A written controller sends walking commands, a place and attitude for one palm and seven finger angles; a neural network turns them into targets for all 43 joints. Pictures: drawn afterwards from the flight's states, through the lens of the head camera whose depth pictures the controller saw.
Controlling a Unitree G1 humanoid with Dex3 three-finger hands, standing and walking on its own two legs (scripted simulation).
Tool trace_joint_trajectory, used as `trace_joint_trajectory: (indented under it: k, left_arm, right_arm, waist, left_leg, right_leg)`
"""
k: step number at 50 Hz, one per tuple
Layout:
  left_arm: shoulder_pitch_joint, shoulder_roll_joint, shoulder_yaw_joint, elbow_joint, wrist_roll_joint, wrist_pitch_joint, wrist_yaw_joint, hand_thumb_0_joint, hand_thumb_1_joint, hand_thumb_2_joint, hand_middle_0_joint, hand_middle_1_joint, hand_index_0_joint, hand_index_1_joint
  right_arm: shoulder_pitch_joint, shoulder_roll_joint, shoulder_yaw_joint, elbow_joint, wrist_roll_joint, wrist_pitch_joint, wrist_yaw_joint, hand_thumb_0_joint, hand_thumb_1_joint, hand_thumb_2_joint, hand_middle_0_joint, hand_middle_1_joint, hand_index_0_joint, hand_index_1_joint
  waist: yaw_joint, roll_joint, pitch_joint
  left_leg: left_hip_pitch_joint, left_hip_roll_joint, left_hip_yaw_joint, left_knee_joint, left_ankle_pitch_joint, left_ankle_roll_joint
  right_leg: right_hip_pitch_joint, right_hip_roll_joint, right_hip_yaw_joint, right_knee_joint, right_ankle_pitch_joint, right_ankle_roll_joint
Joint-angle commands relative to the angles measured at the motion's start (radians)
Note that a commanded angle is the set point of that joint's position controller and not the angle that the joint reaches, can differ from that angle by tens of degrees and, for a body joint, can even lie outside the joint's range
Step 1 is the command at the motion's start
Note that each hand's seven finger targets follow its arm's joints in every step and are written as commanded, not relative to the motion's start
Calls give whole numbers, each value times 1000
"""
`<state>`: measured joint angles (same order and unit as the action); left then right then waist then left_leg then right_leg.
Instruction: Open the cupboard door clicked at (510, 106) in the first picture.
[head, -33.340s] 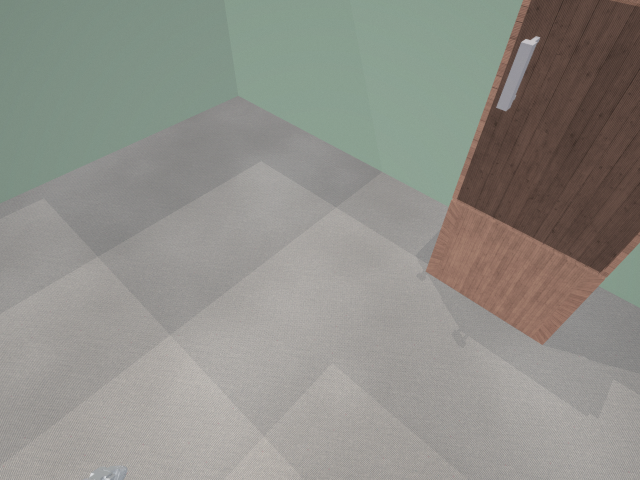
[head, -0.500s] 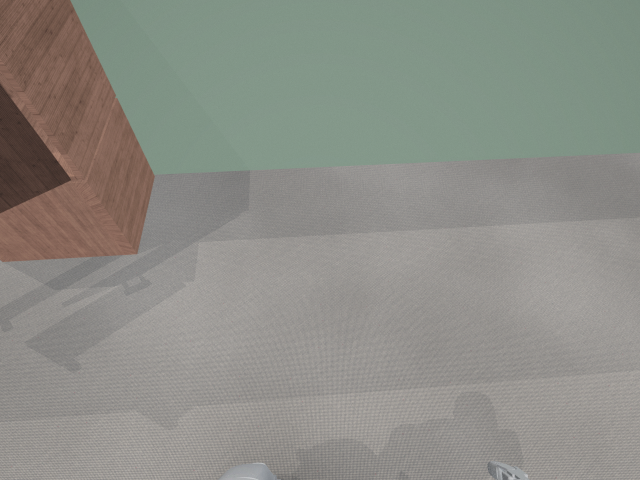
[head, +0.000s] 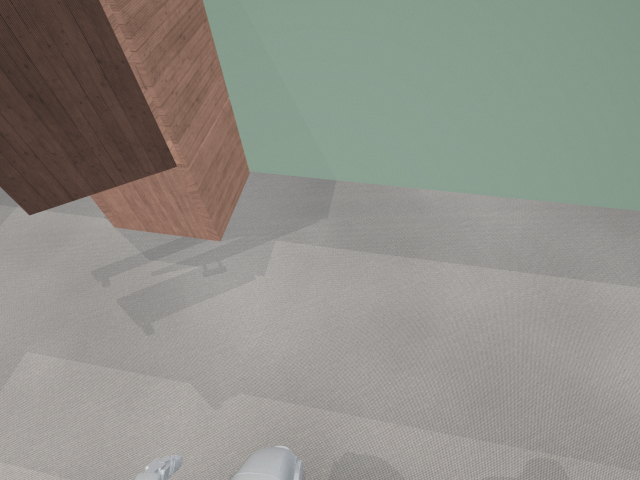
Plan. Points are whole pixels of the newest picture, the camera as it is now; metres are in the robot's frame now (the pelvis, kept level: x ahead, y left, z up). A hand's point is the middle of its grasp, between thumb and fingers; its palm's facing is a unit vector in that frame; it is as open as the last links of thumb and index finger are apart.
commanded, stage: turn to face it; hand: left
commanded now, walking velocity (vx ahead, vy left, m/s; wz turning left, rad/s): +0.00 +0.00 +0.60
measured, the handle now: out of the picture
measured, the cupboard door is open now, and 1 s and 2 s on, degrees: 36 36 36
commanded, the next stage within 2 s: take the last steps up to it in 0.66 s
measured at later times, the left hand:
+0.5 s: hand out of the picture +0.03 +0.24 -0.16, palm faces +0.32 -0.91 -0.27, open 7.4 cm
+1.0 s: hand out of the picture -0.05 +0.17 -0.17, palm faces +0.53 -0.82 -0.19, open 7.4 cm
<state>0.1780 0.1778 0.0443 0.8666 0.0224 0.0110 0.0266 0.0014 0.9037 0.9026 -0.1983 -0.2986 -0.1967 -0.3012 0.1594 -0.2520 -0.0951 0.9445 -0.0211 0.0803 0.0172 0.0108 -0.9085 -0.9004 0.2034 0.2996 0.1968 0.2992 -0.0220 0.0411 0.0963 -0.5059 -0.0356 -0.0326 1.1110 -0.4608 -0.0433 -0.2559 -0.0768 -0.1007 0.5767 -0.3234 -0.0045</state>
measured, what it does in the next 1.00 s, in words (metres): steps on the spot, turning left: left foot, then right foot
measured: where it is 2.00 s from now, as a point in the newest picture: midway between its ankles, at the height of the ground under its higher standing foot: (262, 447)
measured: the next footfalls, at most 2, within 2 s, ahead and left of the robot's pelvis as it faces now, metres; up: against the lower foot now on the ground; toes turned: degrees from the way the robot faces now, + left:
left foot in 0.24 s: +0.04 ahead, +0.14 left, +0.00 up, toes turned +16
right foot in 0.58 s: +0.10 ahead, -0.11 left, +0.00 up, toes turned +13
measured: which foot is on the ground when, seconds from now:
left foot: up 0.00-0.22, down 0.24-0.58, up 0.60-0.98, down 1.00-1.00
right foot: down 0.00-0.24, up 0.26-0.56, down 0.58-1.00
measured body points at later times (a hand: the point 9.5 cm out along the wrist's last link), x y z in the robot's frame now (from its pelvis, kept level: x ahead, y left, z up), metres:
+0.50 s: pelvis +0.02 +0.01 +0.00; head +0.06 +0.02 +0.45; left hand +0.02 +0.28 -0.14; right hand +0.18 -0.20 -0.14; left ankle +0.00 +0.13 -0.73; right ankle +0.05 -0.13 -0.69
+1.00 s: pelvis +0.04 +0.01 +0.00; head +0.06 +0.03 +0.45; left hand -0.08 +0.21 -0.16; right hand +0.23 -0.17 -0.14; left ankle -0.01 +0.10 -0.73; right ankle +0.06 -0.12 -0.73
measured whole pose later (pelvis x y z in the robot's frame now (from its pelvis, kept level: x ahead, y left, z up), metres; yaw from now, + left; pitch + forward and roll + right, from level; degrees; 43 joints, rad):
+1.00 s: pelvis +0.04 +0.01 +0.00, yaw +27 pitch +0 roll +1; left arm 0.32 0.18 0.07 1.04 0.03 -0.01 0.01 0.00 0.91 0.90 -0.20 -0.30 -0.20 -0.30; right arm 0.16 -0.19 -0.05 1.01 -0.02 0.03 0.02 0.01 -0.91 -0.90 0.20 0.30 0.19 0.30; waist 0.05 -0.05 0.06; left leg -0.24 0.00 0.10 0.54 -0.39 -0.01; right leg -0.18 -0.13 -0.21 0.54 -0.35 0.03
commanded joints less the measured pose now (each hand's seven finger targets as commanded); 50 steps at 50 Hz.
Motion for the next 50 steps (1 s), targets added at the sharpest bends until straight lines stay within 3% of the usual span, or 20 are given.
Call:
trace_joint_trajectory:
  k: [1,6,10,11,12,13,15,19,24,27,28,29,30,31,35,43,46,48,49,50]
  left_arm:
    - [22,187,47,-58,4,-29,11,0,900,900,-200,-300,-200,-300]
    - [106,234,68,-11,9,-27,7,0,900,900,-200,-300,-200,-300]
    - [85,237,75,-5,-6,-22,-2,0,900,900,-200,-300,-200,-300]
    - [86,194,71,-27,-13,-17,-9,0,900,900,-200,-300,-200,-300]
    - [35,122,42,-72,-17,-12,-14,0,900,900,-200,-300,-200,-300]
    - [-33,139,37,-92,-3,6,-1,0,900,900,-200,-300,-200,-300]
    - [-47,126,43,-53,-9,10,-1,0,900,900,-200,-300,-200,-300]
    - [22,120,44,-2,-6,21,-18,0,900,900,-200,-300,-200,-300]
    - [34,102,35,-4,-7,15,-17,0,900,900,-200,-300,-200,-300]
    - [128,111,38,28,-10,-4,-13,0,900,900,-200,-300,-200,-300]
    - [155,159,47,34,-2,-17,-7,0,900,900,-200,-300,-200,-300]
    - [164,241,62,37,10,-26,1,0,900,900,-200,-300,-200,-300]
    - [166,263,57,29,6,-26,0,0,900,900,-200,-300,-200,-300]
    - [133,229,54,30,5,-34,7,0,900,900,-200,-300,-200,-300]
    - [73,156,35,25,1,-37,8,0,900,900,-200,-300,-200,-300]
    - [210,186,58,120,10,-48,-3,0,900,900,-200,-300,-200,-300]
    - [195,200,66,131,8,-50,-10,0,900,900,-200,-300,-200,-300]
    - [141,196,69,129,4,-45,-16,0,900,900,-200,-300,-200,-300]
    - [113,176,65,118,-2,-39,-22,0,900,900,-200,-300,-200,-300]
    - [97,114,58,88,-8,-33,-33,0,900,900,-200,-300,-200,-300]
  right_arm:
    - [-51,-36,2,-89,9,-23,15,0,-900,-900,200,300,200,300]
    - [-112,-11,18,-103,14,-37,17,0,-900,-900,200,300,200,300]
    - [8,-57,9,-76,7,-54,10,0,-900,-900,200,300,200,300]
    - [71,-148,-14,-68,-2,-65,5,0,-900,-900,200,300,200,300]
    - [150,-252,-40,-55,-4,-62,-6,0,-900,-900,200,300,200,300]
    - [194,-243,-33,-35,0,-55,-13,0,-900,-900,200,300,200,300]
    - [106,-194,-21,-56,-6,-64,-35,0,-900,-900,200,300,200,300]
    - [12,-146,3,-74,-6,-73,-38,0,-900,-900,200,300,200,300]
    - [-2,-149,-1,-67,-11,-61,-32,0,-900,-900,200,300,200,300]
    - [-34,-132,1,-68,1,-55,-30,0,-900,-900,200,300,200,300]
    - [-30,-95,5,-71,10,-57,-24,0,-900,-900,200,300,200,300]
    - [-17,-29,15,-86,15,-58,-18,0,-900,-900,200,300,200,300]
    - [-54,-46,14,-96,11,-50,-16,0,-900,-900,200,300,200,300]
    - [-60,-54,7,-82,7,-42,-19,0,-900,-900,200,300,200,300]
    - [-28,-14,16,-19,11,-30,-7,0,-900,-900,200,300,200,300]
    - [-89,18,35,-15,11,-56,0,0,-900,-900,200,300,200,300]
    - [-57,11,37,-10,8,-69,3,0,-900,-900,200,300,200,300]
    - [27,5,37,16,5,-77,2,0,-900,-900,200,300,200,300]
    - [105,-38,27,35,3,-83,-5,0,-900,-900,200,300,200,300]
    - [188,-127,2,51,-12,-85,-14,0,-900,-900,200,300,200,300]
  waist:
    - [18,-247,-99]
    - [66,-242,-112]
    - [-4,-181,-175]
    - [-38,34,-241]
    - [-81,296,-250]
    - [-92,144,-238]
    - [-53,181,-180]
    - [13,107,-129]
    - [11,121,-126]
    - [56,74,-138]
    - [68,-37,-145]
    - [64,-293,-129]
    - [87,-297,-112]
    - [65,-349,-89]
    - [23,-218,-80]
    - [97,-232,-86]
    - [78,-196,-76]
    - [26,-171,-64]
    - [-17,-73,-74]
    - [-56,207,-83]
  left_leg:
    - [-40,59,53,-27,15,-24]
    - [46,46,130,-317,-17,-12]
    - [319,31,152,-662,240,22]
    - [521,206,-59,-711,508,98]
    - [605,454,-371,-723,956,259]
    - [549,474,-332,-700,891,293]
    - [442,378,-258,-721,778,261]
    - [330,280,-142,-763,627,208]
    - [279,266,-174,-752,500,208]
    - [193,211,-159,-655,440,153]
    - [119,138,-100,-557,320,97]
    - [-21,-3,33,-356,46,27]
    - [-14,-8,0,-144,-159,23]
    - [-46,21,-41,-13,-137,26]
    - [-5,42,3,33,23,1]
    - [41,43,98,-346,-28,5]
    - [127,42,128,-484,19,19]
    - [325,26,161,-656,130,33]
    - [474,59,106,-725,131,65]
    - [600,263,-185,-793,75,163]
  right_leg:
    - [142,-251,73,-216,499,-90]
    - [221,-295,30,-144,643,-97]
    - [123,-268,-61,60,595,-14]
    - [-76,-186,-111,259,330,50]
    - [-319,-59,-73,476,-351,99]
    - [-323,-62,36,559,-358,82]
    - [-334,-63,94,603,-234,84]
    - [-236,-31,80,503,-112,83]
    - [-100,25,39,224,-128,74]
    - [101,47,18,-69,75,66]
    - [193,-38,115,-199,128,43]
    - [240,-274,381,-286,206,-58]
    - [142,-395,439,-317,282,-156]
    - [103,-362,438,-304,350,-172]
    - [105,-230,153,-246,499,-110]
    - [253,-296,178,-269,369,-138]
    - [201,-309,161,-259,227,-130]
    - [48,-263,88,-201,76,-76]
    - [-88,-211,25,-93,-26,-34]
    - [-295,-75,-93,157,-155,24]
